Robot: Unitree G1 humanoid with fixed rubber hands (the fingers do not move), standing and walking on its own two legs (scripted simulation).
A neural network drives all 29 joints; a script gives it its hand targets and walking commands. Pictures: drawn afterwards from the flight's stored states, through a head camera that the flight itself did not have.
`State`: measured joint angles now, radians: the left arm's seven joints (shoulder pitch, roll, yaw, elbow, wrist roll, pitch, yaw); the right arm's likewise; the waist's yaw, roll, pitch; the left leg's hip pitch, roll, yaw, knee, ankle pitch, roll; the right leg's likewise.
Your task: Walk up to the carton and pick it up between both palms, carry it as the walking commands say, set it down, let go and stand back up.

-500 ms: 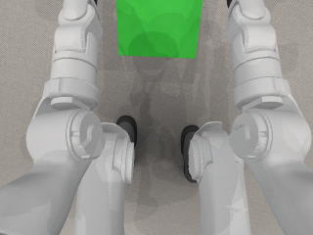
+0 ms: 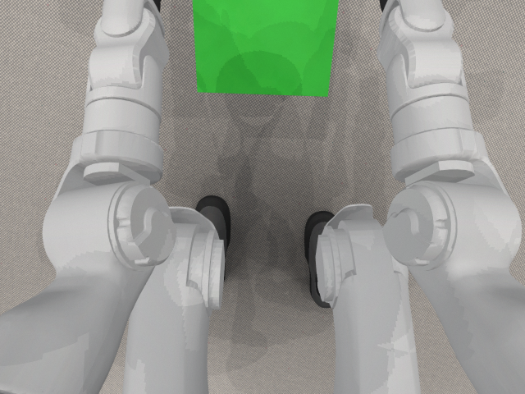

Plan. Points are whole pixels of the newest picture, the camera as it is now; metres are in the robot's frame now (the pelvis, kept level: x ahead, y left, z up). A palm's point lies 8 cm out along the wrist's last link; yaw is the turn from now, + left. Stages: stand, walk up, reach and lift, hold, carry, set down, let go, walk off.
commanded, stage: set down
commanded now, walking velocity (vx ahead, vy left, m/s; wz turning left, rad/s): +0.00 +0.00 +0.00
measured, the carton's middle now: (265, 12) +0.56 +0.01 -0.29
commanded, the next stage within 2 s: none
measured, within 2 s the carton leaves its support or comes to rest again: rests again in 0.54 s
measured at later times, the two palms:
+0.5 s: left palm out of the picture +0.55 +0.15 -0.18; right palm (393, 4) +0.54 -0.13 -0.18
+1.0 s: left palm (130, 9) +0.54 +0.16 -0.18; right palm (412, 12) +0.54 -0.15 -0.18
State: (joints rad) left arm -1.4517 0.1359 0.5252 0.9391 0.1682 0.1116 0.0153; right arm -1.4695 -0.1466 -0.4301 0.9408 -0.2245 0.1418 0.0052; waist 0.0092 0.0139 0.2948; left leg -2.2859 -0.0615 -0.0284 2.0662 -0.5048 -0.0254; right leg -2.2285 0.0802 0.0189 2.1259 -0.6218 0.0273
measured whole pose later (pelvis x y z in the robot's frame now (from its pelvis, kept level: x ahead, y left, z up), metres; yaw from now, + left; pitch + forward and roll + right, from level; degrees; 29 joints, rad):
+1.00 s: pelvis -0.01 +0.00 -0.01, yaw -1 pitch +38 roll +0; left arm -1.43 0.28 0.23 1.14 -0.06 -0.01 0.13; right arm -1.45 -0.28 -0.14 1.10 0.10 0.04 -0.08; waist 0.01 0.03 0.33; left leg -2.28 -0.05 -0.03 2.12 -0.50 -0.03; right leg -2.23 0.09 0.02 2.17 -0.61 0.03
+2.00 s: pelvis +0.02 +0.00 +0.18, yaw +0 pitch +44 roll +0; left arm -1.04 0.17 0.32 0.75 -0.04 0.19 0.11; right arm -1.04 -0.21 -0.12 0.76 0.03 0.21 -0.08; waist 0.01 0.02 -0.11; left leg -1.80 -0.04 -0.04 1.45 -0.42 -0.03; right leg -1.76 0.07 0.04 1.49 -0.50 0.02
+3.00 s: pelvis +0.10 +0.01 +0.36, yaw +1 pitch +15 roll -1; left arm 0.02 0.17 0.05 0.48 0.08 0.07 -0.04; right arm 0.06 -0.16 -0.16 0.48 -0.06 0.06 0.03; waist 0.01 0.02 -0.08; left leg -0.66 -0.03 -0.06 0.67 -0.27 0.00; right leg -0.60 0.04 0.05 0.64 -0.31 0.02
